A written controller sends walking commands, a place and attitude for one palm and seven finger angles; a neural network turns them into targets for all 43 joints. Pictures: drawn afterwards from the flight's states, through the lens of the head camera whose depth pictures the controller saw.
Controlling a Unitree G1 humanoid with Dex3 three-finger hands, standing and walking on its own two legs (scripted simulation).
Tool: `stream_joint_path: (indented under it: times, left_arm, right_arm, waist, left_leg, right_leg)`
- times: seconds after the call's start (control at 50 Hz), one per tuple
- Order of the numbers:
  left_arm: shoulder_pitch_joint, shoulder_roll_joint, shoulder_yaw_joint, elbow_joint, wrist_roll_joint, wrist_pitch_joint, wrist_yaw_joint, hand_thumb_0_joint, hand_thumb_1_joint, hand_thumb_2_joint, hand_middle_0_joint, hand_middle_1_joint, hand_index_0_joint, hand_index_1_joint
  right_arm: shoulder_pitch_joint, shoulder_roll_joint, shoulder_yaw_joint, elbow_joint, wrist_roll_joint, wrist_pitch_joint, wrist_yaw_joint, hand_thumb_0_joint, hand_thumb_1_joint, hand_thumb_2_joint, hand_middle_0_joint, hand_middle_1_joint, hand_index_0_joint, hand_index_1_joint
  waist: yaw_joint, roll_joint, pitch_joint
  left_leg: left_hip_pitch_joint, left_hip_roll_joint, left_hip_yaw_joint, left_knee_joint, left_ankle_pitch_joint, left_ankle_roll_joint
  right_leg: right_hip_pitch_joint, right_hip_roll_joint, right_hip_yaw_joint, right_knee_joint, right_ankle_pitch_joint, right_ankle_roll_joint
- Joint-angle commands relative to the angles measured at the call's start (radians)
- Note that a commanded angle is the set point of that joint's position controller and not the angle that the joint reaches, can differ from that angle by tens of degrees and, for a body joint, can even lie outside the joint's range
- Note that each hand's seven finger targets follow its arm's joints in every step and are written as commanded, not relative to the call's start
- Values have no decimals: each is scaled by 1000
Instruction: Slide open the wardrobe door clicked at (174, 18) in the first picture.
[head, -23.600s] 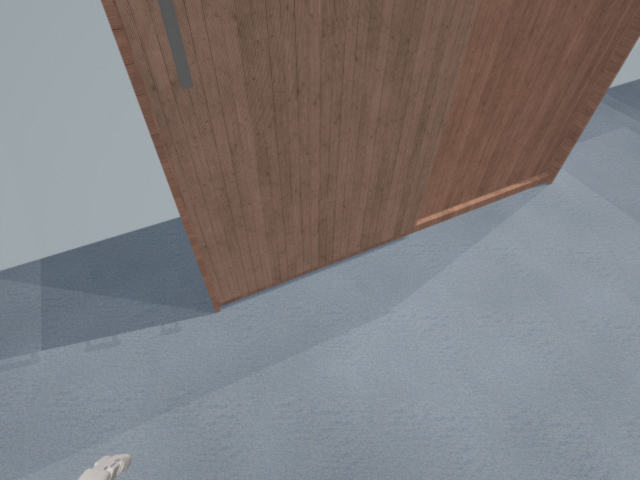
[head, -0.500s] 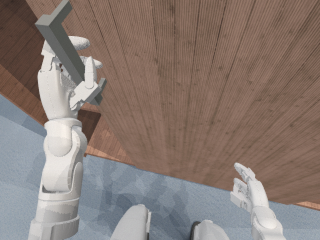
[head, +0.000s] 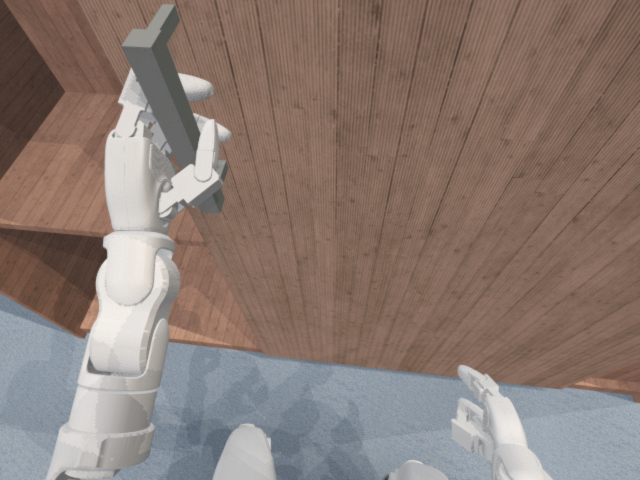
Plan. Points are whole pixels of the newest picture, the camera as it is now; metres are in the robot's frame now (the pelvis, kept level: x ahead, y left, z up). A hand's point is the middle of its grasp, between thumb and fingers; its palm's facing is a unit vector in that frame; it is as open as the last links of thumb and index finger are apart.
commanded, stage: step sideways, sliding the door along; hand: left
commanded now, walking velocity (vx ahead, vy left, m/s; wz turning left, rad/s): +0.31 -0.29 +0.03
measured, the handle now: (192, 124) +0.39 +0.17 +0.22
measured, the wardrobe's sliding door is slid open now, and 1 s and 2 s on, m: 0.60 0.68 0.68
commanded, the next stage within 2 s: stop walking and hold the door there in 0.90 s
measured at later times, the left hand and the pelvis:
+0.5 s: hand (307, 172) +0.35 +0.06 +0.21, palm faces +0.20 -0.98 -0.02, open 5.9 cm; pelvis -0.02 -0.13 +0.04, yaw -2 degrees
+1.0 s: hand (314, 166) +0.36 +0.05 +0.21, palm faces +0.52 -0.85 -0.04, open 6.6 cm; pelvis +0.01 -0.24 +0.02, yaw +4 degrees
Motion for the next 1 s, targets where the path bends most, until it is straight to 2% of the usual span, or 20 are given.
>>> stream_joint_path:
  times: [0.0,0.12,0.16,0.18,0.2,0.22,0.24,0.3,0.36,0.52,0.56,0.6,0.64,0.66,0.74,0.8,0.82,0.84,0.88,0.98]
  left_arm:
    - [-372,171,14,-374,16,-75,13,0,900,900,-450,-1400,-450,-1400]
    - [-399,140,26,-276,33,-80,9,0,900,900,-450,-1400,-450,-1400]
    - [-456,119,-18,-270,33,-93,-2,0,900,900,-450,-1400,-450,-1400]
    - [-465,114,-38,-266,27,-99,-11,0,900,900,-450,-1400,-450,-1400]
    - [-475,76,-70,-255,19,-110,-17,0,900,900,-450,-1400,-450,-1400]
    - [-485,90,-70,-217,30,-112,-14,0,900,900,-450,-1400,-450,-1400]
    - [-502,119,-42,-194,26,-104,-19,0,900,900,-450,-1400,-450,-1400]
    - [-552,163,-9,-211,39,-84,-21,0,900,900,-450,-1400,-450,-1400]
    - [-525,21,-135,-155,34,-37,-46,0,900,900,-450,-1400,-450,-1400]
    - [-616,-121,-281,-112,18,-13,-49,0,900,900,-450,-1400,-450,-1400]
    - [-635,-46,-219,-94,16,-21,-38,0,900,900,-450,-1400,-450,-1400]
    - [-634,7,-183,-87,20,-21,-29,0,900,900,-450,-1400,-450,-1400]
    - [-637,139,-96,-92,33,-25,-8,0,900,900,-450,-1400,-450,-1400]
    - [-618,195,-50,-102,37,-26,4,0,900,900,-450,-1400,-450,-1400]
    - [-626,115,-48,-190,4,-30,34,0,900,900,-450,-1400,-450,-1400]
    - [-604,67,-85,-217,-2,-62,15,0,900,900,-450,-1400,-450,-1400]
    - [-594,50,-91,-273,-15,-80,5,0,900,900,-450,-1400,-450,-1400]
    - [-614,39,-100,-295,-20,-81,6,0,900,900,-450,-1400,-450,-1400]
    - [-585,53,-78,-257,-4,-59,-13,0,900,900,-450,-1400,-450,-1400]
    - [-567,112,-49,-301,16,-22,-22,0,900,900,-450,-1400,-450,-1400]
  right_arm:
    - [-120,-73,-32,-115,-17,-41,-40,0,-900,-900,200,300,200,300]
    - [-95,-89,-25,-121,-32,24,-55,0,-900,-900,200,300,200,300]
    - [-43,-100,-27,-105,-37,7,-61,0,-900,-900,200,300,200,300]
    - [-25,-139,-46,-109,-33,1,-70,0,-900,-900,200,300,200,300]
    - [-21,-154,-51,-117,-42,-12,-66,0,-900,-900,200,300,200,300]
    - [-58,-114,-33,-119,-34,-25,-57,0,-900,-900,200,300,200,300]
    - [-99,-119,-26,-117,-27,-27,-47,0,-900,-900,200,300,200,300]
    - [-83,-138,-36,-97,-34,-11,-43,0,-900,-900,200,300,200,300]
    - [-28,-148,-47,-105,-18,-5,-39,0,-900,-900,200,300,200,300]
    - [9,-134,-37,-148,6,-63,-30,0,-900,-900,200,300,200,300]
    - [3,-132,-37,-149,11,-73,-22,0,-900,-900,200,300,200,300]
    - [9,-126,-31,-143,27,-77,-15,0,-900,-900,200,300,200,300]
    - [-35,-71,-17,-149,32,-73,-21,0,-900,-900,200,300,200,300]
    - [-69,-84,-17,-145,19,-69,-34,0,-900,-900,200,300,200,300]
    - [-54,-118,-26,-96,17,-27,-55,0,-900,-900,200,300,200,300]
    - [-12,-143,-48,-105,12,3,-48,0,-900,-900,200,300,200,300]
    - [-19,-183,-77,-129,-2,-4,-45,0,-900,-900,200,300,200,300]
    - [-23,-186,-73,-142,1,-21,-28,0,-900,-900,200,300,200,300]
    - [-59,-214,-93,-175,28,-22,9,0,-900,-900,200,300,200,300]
    - [-42,-194,-91,-149,3,-37,17,0,-900,-900,200,300,200,300]
  waist:
    - [-7,-352,-461]
    - [-25,-300,-514]
    - [-71,-164,-537]
    - [-98,20,-529]
    - [-82,306,-525]
    - [-73,201,-495]
    - [-52,78,-476]
    - [-63,99,-380]
    - [-70,88,-375]
    - [-87,302,-431]
    - [-73,300,-473]
    - [-63,190,-499]
    - [-34,-291,-486]
    - [1,-324,-459]
    - [-28,-356,-441]
    - [-121,-58,-502]
    - [-109,191,-550]
    - [-78,248,-617]
    - [-71,53,-548]
    - [-72,169,-436]
  left_leg:
    - [-220,-164,7,422,-98,5]
    - [78,-207,139,-165,85,20]
    - [371,-181,158,-451,255,30]
    - [598,-67,27,-577,323,54]
    - [764,270,-444,-670,552,183]
    - [697,383,-558,-652,712,268]
    - [611,367,-428,-654,696,273]
    - [464,277,-221,-625,632,233]
    - [389,157,8,-646,506,165]
    - [409,67,125,-580,533,130]
    - [412,51,119,-455,602,108]
    - [372,-8,103,-321,576,84]
    - [-40,-165,135,41,17,28]
    - [-180,-221,86,248,-165,21]
    - [-164,-162,52,79,-101,35]
    - [446,-149,120,-542,513,23]
    - [745,104,-170,-505,902,103]
    - [783,332,-478,-495,1180,213]
    - [577,332,-347,-518,783,263]
    - [497,150,16,-523,890,135]
  right_leg:
    - [399,-274,358,-207,676,-246]
    - [269,-187,193,-205,465,-227]
    - [63,-136,140,-101,264,-179]
    - [-153,-78,86,76,145,-123]
    - [-438,51,35,343,-203,-41]
    - [-435,44,176,545,-188,-45]
    - [-414,13,226,615,-131,-39]
    - [-438,-42,205,648,-8,-16]
    - [-319,-35,90,514,117,4]
    - [-40,32,-81,28,5,19]
    - [66,70,-103,-97,11,15]
    - [182,56,-70,-258,137,5]
    - [419,-250,258,-290,661,-138]
    - [433,-334,342,-252,855,-203]
    - [483,-267,198,-124,883,-232]
    - [102,-108,-27,190,474,-92]
    - [-252,-9,-4,388,-36,-33]
    - [-324,9,112,544,-307,-23]
    - [-295,-5,174,633,-229,-18]
    - [-287,-21,63,578,-33,18]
